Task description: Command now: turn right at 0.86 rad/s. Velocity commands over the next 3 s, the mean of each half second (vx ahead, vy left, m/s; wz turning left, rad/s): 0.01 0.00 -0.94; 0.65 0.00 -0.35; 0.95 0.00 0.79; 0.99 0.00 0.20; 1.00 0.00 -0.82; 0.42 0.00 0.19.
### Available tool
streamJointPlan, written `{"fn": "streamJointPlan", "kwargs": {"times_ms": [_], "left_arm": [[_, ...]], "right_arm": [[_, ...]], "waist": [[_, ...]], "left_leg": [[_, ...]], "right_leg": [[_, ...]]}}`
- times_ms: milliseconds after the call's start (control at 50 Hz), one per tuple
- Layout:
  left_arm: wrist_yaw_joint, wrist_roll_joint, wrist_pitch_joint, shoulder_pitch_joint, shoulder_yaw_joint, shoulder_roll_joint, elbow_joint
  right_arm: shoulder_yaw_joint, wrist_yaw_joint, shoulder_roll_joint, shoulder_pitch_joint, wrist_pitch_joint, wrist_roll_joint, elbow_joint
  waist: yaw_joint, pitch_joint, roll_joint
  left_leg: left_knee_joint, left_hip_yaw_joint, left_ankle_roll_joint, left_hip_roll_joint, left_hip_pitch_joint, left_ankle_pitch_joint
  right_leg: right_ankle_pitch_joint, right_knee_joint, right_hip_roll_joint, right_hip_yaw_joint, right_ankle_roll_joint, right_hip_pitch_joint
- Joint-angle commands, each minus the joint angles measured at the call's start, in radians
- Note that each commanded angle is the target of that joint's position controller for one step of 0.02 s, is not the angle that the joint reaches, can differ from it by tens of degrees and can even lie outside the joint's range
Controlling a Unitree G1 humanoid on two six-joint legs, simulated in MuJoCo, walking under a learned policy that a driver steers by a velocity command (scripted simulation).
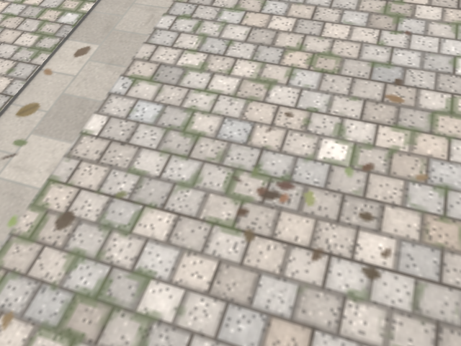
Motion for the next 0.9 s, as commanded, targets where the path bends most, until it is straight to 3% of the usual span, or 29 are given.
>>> {"fn": "streamJointPlan", "kwargs": {"times_ms": [20,40,60,100,180,260,340,400,420,440,460,480,500,540,580,680,740,800,860,880,900], "left_arm": [[0.015,-0.011,-0.06,0.033,0.05,0.203,-0.07],[0.026,-0.029,-0.051,-0.024,0.038,0.174,-0.081],[0.038,-0.029,-0.041,-0.048,0.03,0.16,-0.092],[0.054,-0.019,-0.031,-0.043,0.03,0.16,-0.098],[0.069,-0.025,-0.016,-0.024,0.037,0.177,-0.099],[0.069,-0.022,-0.003,-0.043,0.04,0.183,-0.112],[0.06,-0.023,0.007,-0.061,0.041,0.185,-0.126],[0.053,-0.031,0.014,-0.103,0.038,0.183,-0.143],[0.051,-0.038,0.016,-0.124,0.033,0.175,-0.149],[0.048,-0.036,0.019,-0.071,0.019,0.125,-0.144],[0.043,-0.031,0.017,0.024,0.005,0.081,-0.143],[0.04,-0.029,0.004,0.009,0.031,0.179,-0.141],[0.037,-0.033,0.0,-0.024,0.039,0.218,-0.134],[0.032,-0.017,0.001,-0.028,0.033,0.199,-0.12],[0.017,-0.021,-0.012,-0.038,0.016,0.155,-0.127],[0.017,-0.031,-0.039,-0.091,-0.015,0.091,-0.149],[0.016,-0.038,-0.063,-0.088,-0.036,0.045,-0.139],[-0.004,-0.031,-0.092,-0.116,-0.05,0.036,-0.128],[-0.022,-0.046,-0.114,-0.121,-0.05,0.056,-0.125],[-0.024,-0.053,-0.12,-0.085,-0.044,0.069,-0.115],[-0.022,-0.059,-0.123,0.007,-0.029,0.091,-0.083]], "right_arm": [[-0.021,-0.013,-0.097,-0.086,-0.044,-0.002,-0.119],[-0.028,-0.019,-0.115,-0.077,-0.046,-0.012,-0.111],[-0.03,-0.015,-0.115,-0.07,-0.047,-0.014,-0.103],[-0.021,-0.002,-0.078,-0.05,-0.047,-0.01,-0.091],[-0.009,0.005,-0.049,-0.084,-0.043,-0.001,-0.094],[-0.011,0.012,-0.056,-0.104,-0.047,0.004,-0.094],[-0.016,0.022,-0.071,-0.103,-0.066,0.008,-0.096],[-0.029,0.031,-0.096,-0.044,-0.078,0.011,-0.083],[-0.036,0.031,-0.103,-0.006,-0.08,0.011,-0.069],[-0.047,0.027,-0.141,0.01,-0.074,0.003,-0.068],[-0.051,0.019,-0.206,-0.032,-0.059,-0.016,-0.089],[-0.051,0.019,-0.171,0.024,-0.062,-0.035,-0.086],[-0.04,0.013,-0.131,0.008,-0.066,-0.022,-0.101],[-0.034,-0.012,-0.127,0.012,-0.066,0.017,-0.107],[-0.027,-0.024,-0.135,0.079,-0.077,0.012,-0.1],[-0.025,0.0,-0.149,0.203,-0.108,-0.01,-0.069],[-0.017,0.018,-0.144,0.24,-0.118,-0.01,-0.041],[-0.015,0.026,-0.171,0.205,-0.111,0.019,-0.039],[-0.02,0.039,-0.207,0.236,-0.108,0.044,-0.028],[-0.018,0.043,-0.208,0.244,-0.102,0.048,-0.019],[-0.007,0.047,-0.185,0.24,-0.097,0.045,-0.015]], "waist": [[0.005,-0.16,-0.145],[-0.017,-0.152,-0.138],[-0.031,-0.163,-0.148],[-0.036,-0.191,-0.142],[-0.019,-0.17,-0.153],[-0.007,-0.148,-0.188],[0.006,-0.159,-0.214],[-0.02,-0.166,-0.225],[-0.044,-0.167,-0.206],[-0.02,-0.21,-0.089],[0.056,-0.2,0.19],[0.012,-0.185,0.212],[0.0,-0.143,0.153],[-0.018,-0.11,0.138],[-0.048,-0.087,0.093],[-0.094,-0.034,0.068],[-0.074,0.014,0.051],[-0.048,0.033,0.071],[-0.038,0.046,0.099],[-0.007,0.049,0.1],[0.054,0.025,0.073]], "left_leg": [[0.224,-0.147,0.036,-0.052,-0.35,0.049],[0.162,-0.152,0.037,-0.046,-0.323,0.118],[0.144,-0.143,0.031,-0.061,-0.266,0.165],[0.091,-0.135,0.014,-0.1,-0.225,0.226],[-0.101,-0.156,-0.011,-0.15,-0.215,0.253],[-0.221,-0.177,-0.014,-0.175,-0.157,0.255],[-0.332,-0.19,0.003,-0.187,-0.079,0.233],[-0.517,-0.176,0.024,-0.182,0.073,0.278],[-0.638,-0.159,0.035,-0.161,0.174,0.39],[-0.683,-0.255,0.089,-0.015,0.328,0.464],[-0.694,-0.489,0.225,0.2,0.433,0.668],[-0.761,-0.628,0.318,0.304,0.391,0.413],[-0.791,-0.563,0.295,0.261,0.362,0.099],[-0.818,-0.447,0.216,0.183,0.379,-0.078],[-0.847,-0.352,0.193,0.167,0.381,-0.086],[-0.892,-0.252,0.213,0.182,0.376,-0.107],[-0.935,-0.234,0.262,0.198,0.313,-0.036],[-0.944,-0.159,0.26,0.166,0.212,0.091],[-0.914,-0.171,0.26,0.183,0.159,0.098],[-0.881,-0.185,0.259,0.194,0.154,0.091],[-0.791,-0.169,0.244,0.178,0.105,0.138]], "right_leg": [[0.395,-0.329,-0.285,0.509,-0.217,0.36],[0.405,-0.319,-0.251,0.458,-0.175,0.324],[0.442,-0.316,-0.217,0.42,-0.156,0.284],[0.475,-0.306,-0.185,0.402,-0.15,0.278],[0.369,-0.298,-0.157,0.459,-0.14,0.279],[0.284,-0.281,-0.133,0.536,-0.128,0.233],[0.362,-0.237,-0.116,0.615,-0.125,0.241],[0.382,-0.199,-0.076,0.656,-0.099,0.21],[0.314,-0.166,-0.04,0.637,-0.072,0.166],[0.005,-0.042,0.028,0.56,-0.025,0.074],[-0.343,0.168,0.187,0.35,0.035,-0.127],[-0.298,0.374,0.112,0.276,0.076,-0.254],[-0.174,0.425,0.033,0.238,0.083,-0.303],[-0.043,0.532,-0.01,0.159,0.101,-0.386],[0.008,0.618,-0.05,0.086,0.107,-0.433],[0.079,0.604,-0.123,0.072,0.127,-0.505],[0.123,0.446,-0.11,0.11,0.123,-0.448],[0.147,0.187,-0.119,0.034,0.11,-0.257],[0.036,0.003,-0.082,0.014,0.094,-0.059],[0.025,-0.07,-0.071,0.013,0.081,0.014],[0.062,-0.136,-0.054,0.002,0.064,0.164]]}}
